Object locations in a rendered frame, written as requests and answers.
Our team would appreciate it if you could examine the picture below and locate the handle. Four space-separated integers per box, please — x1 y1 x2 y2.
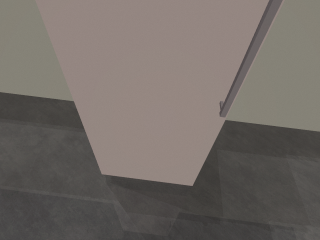
219 0 283 118

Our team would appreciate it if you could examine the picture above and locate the fridge door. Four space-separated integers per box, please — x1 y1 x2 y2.
35 0 285 186

